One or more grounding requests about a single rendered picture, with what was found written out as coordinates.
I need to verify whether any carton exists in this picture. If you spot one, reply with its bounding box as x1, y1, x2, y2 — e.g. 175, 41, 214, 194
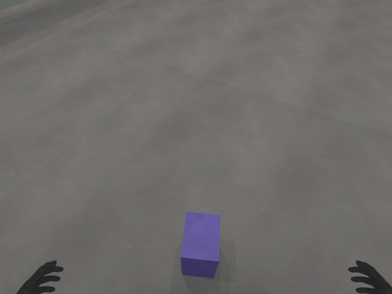
181, 212, 221, 278

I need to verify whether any robot right hand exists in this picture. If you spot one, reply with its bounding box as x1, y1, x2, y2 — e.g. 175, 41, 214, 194
348, 260, 392, 294

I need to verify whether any robot left hand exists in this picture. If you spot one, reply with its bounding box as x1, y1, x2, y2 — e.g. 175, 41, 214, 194
17, 260, 64, 294

